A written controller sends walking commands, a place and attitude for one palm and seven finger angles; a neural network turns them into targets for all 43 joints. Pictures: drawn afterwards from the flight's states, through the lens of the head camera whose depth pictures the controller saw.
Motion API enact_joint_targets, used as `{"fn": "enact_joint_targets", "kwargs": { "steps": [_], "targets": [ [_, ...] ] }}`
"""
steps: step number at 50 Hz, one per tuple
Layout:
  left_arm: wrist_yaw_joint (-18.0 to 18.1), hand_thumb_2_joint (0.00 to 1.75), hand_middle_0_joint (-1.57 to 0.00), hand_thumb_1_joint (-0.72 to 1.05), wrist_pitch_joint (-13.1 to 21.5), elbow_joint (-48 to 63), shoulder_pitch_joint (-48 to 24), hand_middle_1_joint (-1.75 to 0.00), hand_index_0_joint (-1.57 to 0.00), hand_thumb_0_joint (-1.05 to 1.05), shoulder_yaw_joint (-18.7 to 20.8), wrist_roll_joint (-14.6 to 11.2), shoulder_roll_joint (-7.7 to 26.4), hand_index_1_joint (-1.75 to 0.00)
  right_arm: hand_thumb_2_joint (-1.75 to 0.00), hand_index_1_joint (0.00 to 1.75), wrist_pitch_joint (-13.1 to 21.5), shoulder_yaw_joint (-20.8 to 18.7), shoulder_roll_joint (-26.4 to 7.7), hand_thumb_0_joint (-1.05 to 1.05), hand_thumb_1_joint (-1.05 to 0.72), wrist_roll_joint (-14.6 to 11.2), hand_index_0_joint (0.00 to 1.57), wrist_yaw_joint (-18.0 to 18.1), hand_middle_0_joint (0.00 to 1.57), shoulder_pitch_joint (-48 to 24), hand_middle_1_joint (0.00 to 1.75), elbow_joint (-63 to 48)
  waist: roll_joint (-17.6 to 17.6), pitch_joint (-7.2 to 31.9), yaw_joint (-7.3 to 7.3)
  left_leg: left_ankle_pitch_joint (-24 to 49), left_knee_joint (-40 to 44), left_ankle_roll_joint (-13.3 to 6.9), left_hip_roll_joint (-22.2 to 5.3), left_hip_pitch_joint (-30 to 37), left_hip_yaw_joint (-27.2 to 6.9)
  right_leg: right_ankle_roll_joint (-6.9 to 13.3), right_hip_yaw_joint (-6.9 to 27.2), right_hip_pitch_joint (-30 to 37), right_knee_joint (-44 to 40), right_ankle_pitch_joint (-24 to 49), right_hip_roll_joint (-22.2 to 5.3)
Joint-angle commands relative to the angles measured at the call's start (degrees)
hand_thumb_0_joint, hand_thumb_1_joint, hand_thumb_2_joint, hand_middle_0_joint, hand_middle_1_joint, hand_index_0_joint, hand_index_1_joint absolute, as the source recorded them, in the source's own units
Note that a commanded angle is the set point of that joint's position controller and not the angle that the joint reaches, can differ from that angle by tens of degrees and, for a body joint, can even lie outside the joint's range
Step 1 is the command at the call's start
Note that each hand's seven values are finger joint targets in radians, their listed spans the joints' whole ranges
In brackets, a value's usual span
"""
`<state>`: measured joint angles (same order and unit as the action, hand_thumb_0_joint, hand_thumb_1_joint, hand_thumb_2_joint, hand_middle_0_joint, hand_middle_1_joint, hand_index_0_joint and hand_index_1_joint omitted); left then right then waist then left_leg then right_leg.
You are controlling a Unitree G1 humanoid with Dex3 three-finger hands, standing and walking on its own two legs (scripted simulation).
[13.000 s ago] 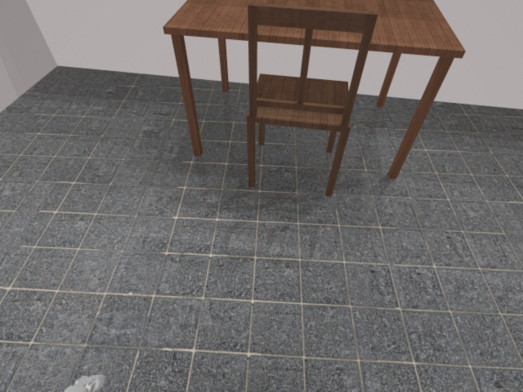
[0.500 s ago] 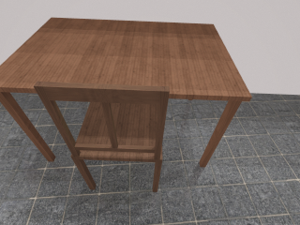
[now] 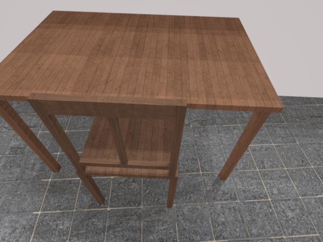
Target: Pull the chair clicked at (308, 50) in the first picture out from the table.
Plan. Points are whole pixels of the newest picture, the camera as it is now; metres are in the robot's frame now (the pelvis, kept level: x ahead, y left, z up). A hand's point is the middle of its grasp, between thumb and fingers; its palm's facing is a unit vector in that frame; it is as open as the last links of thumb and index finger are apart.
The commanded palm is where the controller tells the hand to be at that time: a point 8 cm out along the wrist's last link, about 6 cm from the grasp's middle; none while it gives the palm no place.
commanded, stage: come to a stop and stand still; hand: left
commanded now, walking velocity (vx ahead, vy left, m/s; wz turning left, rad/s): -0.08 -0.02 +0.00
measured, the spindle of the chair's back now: (119, 142) +0.44 +0.17 -0.09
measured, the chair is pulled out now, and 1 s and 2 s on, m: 0.00 0.00 0.00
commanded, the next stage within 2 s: look again from close up in 1.04 s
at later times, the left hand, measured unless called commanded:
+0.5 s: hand out of the picture -0.04 +0.18 -0.17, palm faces +0.00 -0.97 -0.23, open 7.4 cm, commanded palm none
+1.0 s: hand out of the picture +0.03 +0.16 -0.17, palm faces +0.00 -0.97 -0.24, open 7.3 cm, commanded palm none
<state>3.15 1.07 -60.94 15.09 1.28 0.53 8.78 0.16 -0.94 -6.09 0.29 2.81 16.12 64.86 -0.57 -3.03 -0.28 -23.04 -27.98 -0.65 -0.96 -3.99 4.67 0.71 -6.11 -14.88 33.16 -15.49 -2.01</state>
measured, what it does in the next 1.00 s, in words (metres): stands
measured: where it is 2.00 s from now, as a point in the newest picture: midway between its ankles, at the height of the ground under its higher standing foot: outside the picture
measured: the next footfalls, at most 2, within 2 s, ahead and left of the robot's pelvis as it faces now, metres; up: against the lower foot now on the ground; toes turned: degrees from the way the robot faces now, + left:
none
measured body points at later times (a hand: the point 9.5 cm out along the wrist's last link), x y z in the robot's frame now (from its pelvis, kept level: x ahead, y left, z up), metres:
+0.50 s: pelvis -0.03 +0.00 -0.01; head -0.03 -0.03 +0.44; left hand -0.04 +0.23 -0.15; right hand -0.04 -0.22 -0.17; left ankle -0.09 +0.10 -0.73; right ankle +0.00 -0.12 -0.73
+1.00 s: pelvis +0.00 -0.02 +0.00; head +0.02 -0.04 +0.45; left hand +0.03 +0.21 -0.15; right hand -0.01 -0.23 -0.17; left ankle -0.09 +0.10 -0.73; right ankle +0.00 -0.12 -0.73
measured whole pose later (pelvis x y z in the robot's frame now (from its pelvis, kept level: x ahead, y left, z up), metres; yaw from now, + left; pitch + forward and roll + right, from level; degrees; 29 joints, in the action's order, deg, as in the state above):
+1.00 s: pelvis +0.00 -0.02 +0.00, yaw -1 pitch -1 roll +1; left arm 2.5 1.0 -62.7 12.2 -0.1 0.6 8.9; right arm 1.1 0.4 -8.3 0.9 1.9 15.9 64.0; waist -1.8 -3.0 -0.4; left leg -20.6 -24.1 0.6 -1.2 -2.4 4.7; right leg 1.8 -2.4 -13.5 30.1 -15.6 0.2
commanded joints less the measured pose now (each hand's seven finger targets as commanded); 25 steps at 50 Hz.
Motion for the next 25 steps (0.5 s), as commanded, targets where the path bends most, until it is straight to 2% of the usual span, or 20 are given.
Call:
{"fn": "enact_joint_targets", "kwargs": {
  "steps": [1, 3, 5, 6, 7, 8, 9, 10, 11, 12, 13, 14, 15, 17, 18, 21, 24, 25],
  "targets": [
    [0.12, 0.90, -0.20, 0.90, -0.48, 3.13, 3.97, -0.30, -0.20, 0.00, 1.68, -0.04, 5.41, -0.30, -0.90, 0.30, 0.31, -1.81, -6.74, 0.00, -0.90, 0.21, 0.20, 0.37, 0.20, 5.69, 0.30, -2.00, -2.53, 3.89, 0.17, 47.88, 1.79, -0.63, -7.05, -0.72, -4.01, 2.18, 5.74, 4.60, 2.19, 32.62, -5.20],
    [-0.14, 0.90, -0.20, 0.90, -1.21, 4.44, 2.07, -0.30, -0.20, 0.00, 1.68, 0.24, 4.09, -0.30, -0.90, 0.30, 0.36, -1.68, -6.75, 0.00, -0.90, 0.47, 0.20, 0.23, 0.20, 4.07, 0.30, -2.87, -3.25, 1.67, 0.34, 47.72, 3.90, -2.50, -9.17, -1.32, -5.71, 0.99, 4.84, 1.73, 1.80, 15.28, -2.88],
    [-0.46, 0.90, -0.20, 0.90, -1.52, 4.29, 2.12, -0.30, -0.20, 0.00, 1.27, 0.28, 2.98, -0.30, -0.90, 0.30, 0.67, -1.20, -6.65, 0.00, -0.90, 0.64, 0.20, -0.06, 0.20, 1.87, 0.30, -3.17, -3.36, 0.56, 1.21, 38.19, 6.51, -3.94, -9.85, -4.08, -6.89, 0.53, 5.14, 3.00, -0.70, 5.83, -1.79],
    [1.10, 0.90, -0.20, 0.90, -0.34, 1.10, 9.25, -0.30, -0.20, 0.00, 1.20, 0.58, 8.27, -0.30, -0.90, 0.30, 1.13, -2.87, -13.00, 0.00, -0.90, -0.46, 0.20, -0.39, 0.20, -3.36, 0.30, -7.56, 2.51, 3.65, 4.05, 45.87, -10.21, -0.85, -9.81, -4.38, -3.42, 0.61, 7.16, 3.63, -7.24, 28.41, -5.31],
    [0.63, 0.90, -0.20, 0.90, 0.43, 3.06, 6.69, -0.30, -0.20, 0.00, 1.49, 0.52, 9.50, -0.30, -0.90, 0.30, 1.12, -1.99, -8.22, 0.00, -0.90, -0.16, 0.20, -1.10, 0.20, 0.55, 0.30, -9.77, 9.40, 6.61, 0.64, 16.06, -9.82, 0.05, -3.59, -9.73, -2.88, 3.52, 13.20, 8.20, -7.82, 32.26, -9.66],
    [0.29, 0.90, -0.20, 0.90, 0.87, 3.20, 3.59, -0.30, -0.20, 0.00, 0.48, 0.28, 8.42, -0.30, -0.90, 0.30, 0.69, -1.20, -6.54, 0.00, -0.90, 0.06, 0.20, -1.24, 0.20, 1.91, 0.30, -9.04, 9.54, 6.90, -1.11, -0.44, -5.33, 0.46, -2.70, -9.18, -2.73, 5.45, 13.04, 6.19, -8.77, 26.34, -11.45],
    [-0.03, 0.90, -0.20, 0.90, 0.78, 3.87, 1.51, -0.30, -0.20, 0.00, 0.25, 0.54, 7.99, -0.30, -0.90, 0.30, 0.63, -0.80, -5.86, 0.00, -0.90, 0.34, 0.20, -1.54, 0.20, 4.27, 0.30, -8.09, 4.43, 7.20, -2.19, 1.29, -0.25, 0.31, -2.04, -5.91, -2.52, 5.54, 12.18, 3.04, -8.06, 14.44, -9.74],
    [-0.47, 0.90, -0.20, 0.90, 0.64, 3.98, 0.31, -0.30, -0.20, 0.00, 0.15, 0.33, 7.91, -0.30, -0.90, 0.30, 0.88, -0.34, -5.97, 0.00, -0.90, 1.00, 0.20, -1.85, 0.20, 5.89, 0.30, -7.38, -4.29, 5.85, -2.13, 3.40, 2.55, -0.04, -2.54, -4.13, -2.49, 5.07, 10.54, 0.73, -6.38, 3.36, -6.89],
    [-0.84, 0.90, -0.20, 0.90, -0.02, 4.23, -0.04, -0.30, -0.20, 0.00, -0.06, 0.29, 7.35, -0.30, -0.90, 0.30, 1.13, -0.32, -7.52, 0.00, -0.90, 1.47, 0.20, -1.89, 0.20, 5.48, 0.30, -7.51, -10.47, 0.87, -1.52, 2.24, 6.44, -1.34, -5.63, -8.21, -6.61, 3.52, 7.69, -1.94, -4.26, -6.00, -3.16],
    [-1.16, 0.90, -0.20, 0.90, -0.78, 4.32, -0.28, -0.30, -0.20, 0.00, -0.48, 0.62, 6.52, -0.30, -0.90, 0.30, 1.06, -0.32, -8.80, 0.00, -0.90, 1.61, 0.20, -1.90, 0.20, 3.51, 0.30, -8.47, -13.17, -4.76, -0.58, -2.69, 11.67, -2.60, -8.21, -13.05, -9.98, 2.15, 4.32, -3.40, -1.49, -7.98, -0.26],
    [-1.48, 0.90, -0.20, 0.90, -1.10, 4.30, 0.12, -0.30, -0.20, 0.00, -0.71, 1.13, 6.01, -0.30, -0.90, 0.30, 0.78, -0.32, -10.03, 0.00, -0.90, 1.46, 0.20, -1.85, 0.20, 2.34, 0.30, -9.43, -10.41, -8.71, 0.04, -8.17, 14.03, -3.62, -9.20, -17.33, -11.31, 1.68, 2.73, -3.16, -0.13, -7.38, 0.94],
    [-1.74, 0.90, -0.20, 0.90, -1.15, 3.98, 1.60, -0.30, -0.20, 0.00, -0.83, 1.30, 5.56, -0.30, -0.90, 0.30, 0.65, -0.38, -10.91, 0.00, -0.90, 1.38, 0.20, -1.96, 0.20, 1.20, 0.30, -10.22, -7.32, -10.35, 0.86, -11.66, 14.20, -4.17, -9.05, -19.42, -11.11, 1.82, 2.90, -2.52, 0.20, -6.47, 1.20],
    [-2.00, 0.90, -0.20, 0.90, -1.04, 3.89, 1.93, -0.30, -0.20, 0.00, -0.74, 1.29, 5.72, -0.30, -0.90, 0.30, 0.65, -0.33, -10.81, 0.00, -0.90, 1.43, 0.20, -2.02, 0.20, 1.64, 0.30, -10.43, -3.86, -10.22, 0.82, -11.67, 13.82, -4.47, -8.60, -20.06, -11.11, 2.10, 3.31, -1.53, 0.14, -5.85, 1.40],
    [-2.20, 0.90, -0.20, 0.90, -0.59, 3.66, 3.77, -0.30, -0.20, 0.00, -0.64, 1.13, 5.56, -0.30, -0.90, 0.30, 0.91, -0.38, -11.71, 0.00, -0.90, 1.36, 0.20, -2.17, 0.20, 1.51, 0.30, -10.64, -2.03, -8.34, 1.22, -12.73, 12.83, -4.50, -7.43, -18.21, -10.02, 2.49, 5.18, -1.51, -0.76, -7.26, 1.09],
    [-2.26, 0.90, -0.20, 0.90, -0.38, 3.82, 4.15, -0.30, -0.20, 0.00, -0.59, 1.08, 5.84, -0.30, -0.90, 0.30, 0.96, -0.34, -11.73, 0.00, -0.90, 1.32, 0.20, -2.22, 0.20, 1.74, 0.30, -10.53, -2.77, -8.28, 1.11, -12.71, 12.22, -4.40, -6.85, -17.47, -9.36, 2.83, 6.42, -2.11, -1.56, -8.57, 0.81],
    [-2.28, 0.90, -0.20, 0.90, 0.10, 3.91, 4.77, -0.30, -0.20, 0.00, -0.28, 0.81, 6.87, -0.30, -0.90, 0.30, 0.96, 0.06, -10.57, 0.00, -0.90, 1.21, 0.20, -2.25, 0.20, 2.77, 0.30, -9.97, -0.48, -8.40, 0.92, -9.51, 8.74, -3.78, -4.46, -16.15, -7.27, 3.92, 11.46, -3.57, -5.38, -11.61, -0.65],
    [-1.97, 0.90, -0.20, 0.90, 0.46, 3.17, 5.43, -0.30, -0.20, 0.00, -0.04, 0.44, 7.77, -0.30, -0.90, 0.30, 0.93, 0.57, -8.35, 0.00, -0.90, 0.98, 0.20, -2.08, 0.20, 5.97, 0.30, -8.54, 6.86, -5.37, -0.26, -3.18, 1.66, -2.58, -1.20, -12.19, -3.14, 5.15, 17.45, -4.12, -10.98, -13.82, -4.55],
    [-1.90, 0.90, -0.20, 0.90, 0.46, 2.99, 4.92, -0.30, -0.20, 0.00, 0.06, 0.27, 7.93, -0.30, -0.90, 0.30, 0.85, 0.74, -7.49, 0.00, -0.90, 0.90, 0.20, -1.86, 0.20, 6.77, 0.30, -7.83, 6.82, -4.95, -0.86, -1.25, 1.44, -2.22, -0.82, -9.96, -2.55, 5.49, 17.70, -5.37, -12.01, -12.76, -5.20]
  ]
}}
